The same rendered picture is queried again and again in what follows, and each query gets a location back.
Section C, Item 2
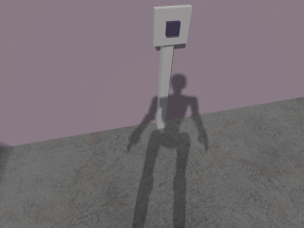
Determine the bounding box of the panel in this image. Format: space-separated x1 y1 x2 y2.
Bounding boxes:
153 5 193 129

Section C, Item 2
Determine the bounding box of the button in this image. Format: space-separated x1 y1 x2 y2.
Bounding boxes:
165 20 181 37

